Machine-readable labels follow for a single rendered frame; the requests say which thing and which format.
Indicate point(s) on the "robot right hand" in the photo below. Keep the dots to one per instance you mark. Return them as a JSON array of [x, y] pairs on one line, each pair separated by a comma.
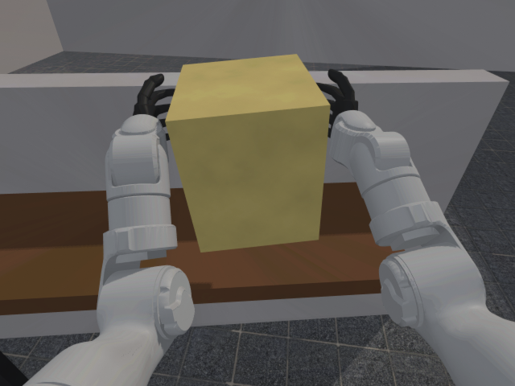
[[344, 96]]

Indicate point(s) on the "robot left forearm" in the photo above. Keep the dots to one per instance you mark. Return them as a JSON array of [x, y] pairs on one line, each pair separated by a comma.
[[138, 192]]

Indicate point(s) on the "robot right forearm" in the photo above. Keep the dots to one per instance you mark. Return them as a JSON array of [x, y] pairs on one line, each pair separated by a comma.
[[402, 215]]

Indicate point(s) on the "robot right upper arm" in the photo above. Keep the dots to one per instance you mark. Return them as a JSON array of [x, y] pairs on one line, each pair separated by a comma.
[[437, 291]]

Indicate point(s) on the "carton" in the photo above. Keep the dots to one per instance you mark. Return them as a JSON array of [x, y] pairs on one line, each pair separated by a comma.
[[250, 141]]

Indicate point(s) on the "robot left hand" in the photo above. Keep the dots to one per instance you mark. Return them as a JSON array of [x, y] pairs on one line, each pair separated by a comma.
[[147, 99]]

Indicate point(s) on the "table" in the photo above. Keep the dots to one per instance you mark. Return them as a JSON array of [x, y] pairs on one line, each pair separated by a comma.
[[51, 256]]

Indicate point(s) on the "robot left upper arm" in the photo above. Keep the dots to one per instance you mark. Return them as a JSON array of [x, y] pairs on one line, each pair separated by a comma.
[[140, 313]]

